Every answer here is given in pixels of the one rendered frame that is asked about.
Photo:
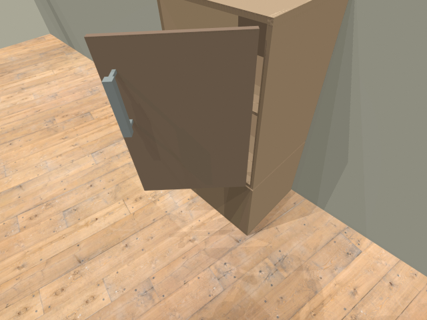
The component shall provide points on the handle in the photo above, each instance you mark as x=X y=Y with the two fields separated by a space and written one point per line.
x=117 y=105

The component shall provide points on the cupboard door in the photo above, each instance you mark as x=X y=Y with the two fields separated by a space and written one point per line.
x=190 y=94

